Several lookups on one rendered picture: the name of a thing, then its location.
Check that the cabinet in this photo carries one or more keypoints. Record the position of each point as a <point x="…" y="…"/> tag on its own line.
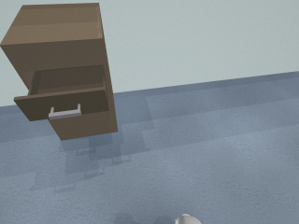
<point x="57" y="36"/>

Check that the handle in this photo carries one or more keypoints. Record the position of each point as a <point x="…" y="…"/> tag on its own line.
<point x="64" y="114"/>

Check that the right robot thigh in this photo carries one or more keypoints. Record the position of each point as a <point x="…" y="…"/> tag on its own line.
<point x="187" y="220"/>

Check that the drawer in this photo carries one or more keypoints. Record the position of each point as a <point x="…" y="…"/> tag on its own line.
<point x="64" y="89"/>

